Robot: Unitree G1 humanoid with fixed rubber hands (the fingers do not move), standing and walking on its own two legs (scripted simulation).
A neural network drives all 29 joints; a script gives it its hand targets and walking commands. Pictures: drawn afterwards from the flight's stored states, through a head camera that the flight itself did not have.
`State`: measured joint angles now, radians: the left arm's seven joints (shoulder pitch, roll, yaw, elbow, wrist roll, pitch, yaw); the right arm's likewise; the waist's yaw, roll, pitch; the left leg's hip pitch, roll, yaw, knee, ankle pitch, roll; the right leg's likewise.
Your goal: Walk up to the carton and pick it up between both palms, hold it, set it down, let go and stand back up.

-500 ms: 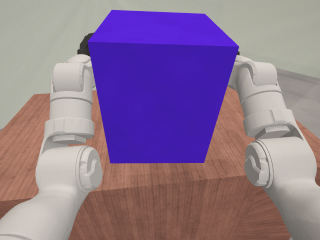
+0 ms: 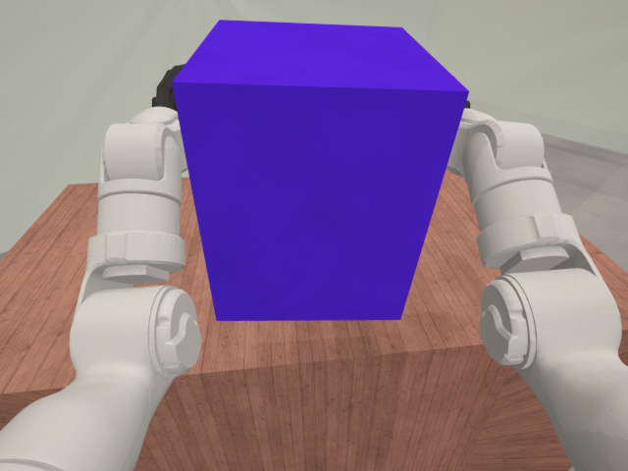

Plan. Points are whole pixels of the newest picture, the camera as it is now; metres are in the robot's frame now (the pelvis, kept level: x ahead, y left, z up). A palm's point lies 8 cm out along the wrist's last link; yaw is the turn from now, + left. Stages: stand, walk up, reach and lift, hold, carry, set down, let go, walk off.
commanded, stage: hold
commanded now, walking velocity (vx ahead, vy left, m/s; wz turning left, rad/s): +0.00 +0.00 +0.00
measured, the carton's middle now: (310, 171) +0.38 +0.00 +0.27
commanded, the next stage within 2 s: set down in 0.38 s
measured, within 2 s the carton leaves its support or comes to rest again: neither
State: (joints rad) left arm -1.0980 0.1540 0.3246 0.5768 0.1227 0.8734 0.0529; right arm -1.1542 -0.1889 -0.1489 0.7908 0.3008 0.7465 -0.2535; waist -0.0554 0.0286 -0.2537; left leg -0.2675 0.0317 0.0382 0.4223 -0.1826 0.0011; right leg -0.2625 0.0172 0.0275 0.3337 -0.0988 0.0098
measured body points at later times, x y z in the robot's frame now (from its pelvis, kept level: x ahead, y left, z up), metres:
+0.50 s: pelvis +0.00 +0.00 +0.00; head -0.08 +0.00 +0.44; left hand +0.40 +0.15 +0.34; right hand +0.39 -0.16 +0.32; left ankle +0.02 +0.11 -0.74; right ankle +0.05 -0.13 -0.74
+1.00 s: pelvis +0.01 +0.00 +0.00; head -0.04 +0.00 +0.45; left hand +0.43 +0.17 +0.32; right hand +0.44 -0.15 +0.29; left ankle +0.02 +0.11 -0.74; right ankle +0.05 -0.13 -0.74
